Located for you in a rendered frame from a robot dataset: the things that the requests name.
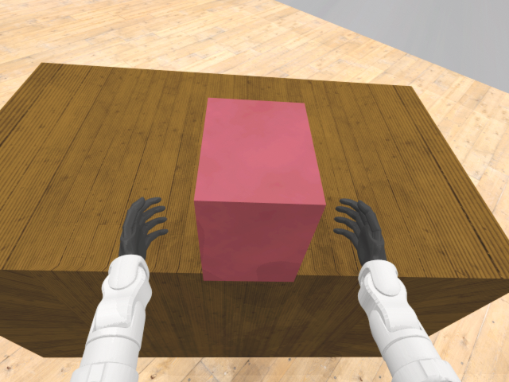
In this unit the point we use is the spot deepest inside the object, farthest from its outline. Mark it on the left robot hand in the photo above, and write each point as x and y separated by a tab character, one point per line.
134	239

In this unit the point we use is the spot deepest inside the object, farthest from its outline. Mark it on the left robot forearm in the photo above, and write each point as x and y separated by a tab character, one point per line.
115	337

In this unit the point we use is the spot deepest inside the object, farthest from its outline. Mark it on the carton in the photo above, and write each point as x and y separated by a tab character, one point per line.
258	197

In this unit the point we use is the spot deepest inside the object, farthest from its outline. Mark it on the right robot forearm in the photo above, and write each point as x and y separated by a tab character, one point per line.
402	341

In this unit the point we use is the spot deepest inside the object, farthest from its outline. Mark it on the right robot hand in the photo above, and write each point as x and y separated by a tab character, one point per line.
367	236

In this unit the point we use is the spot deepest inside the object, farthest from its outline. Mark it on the pedestal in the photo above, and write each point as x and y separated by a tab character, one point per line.
79	144

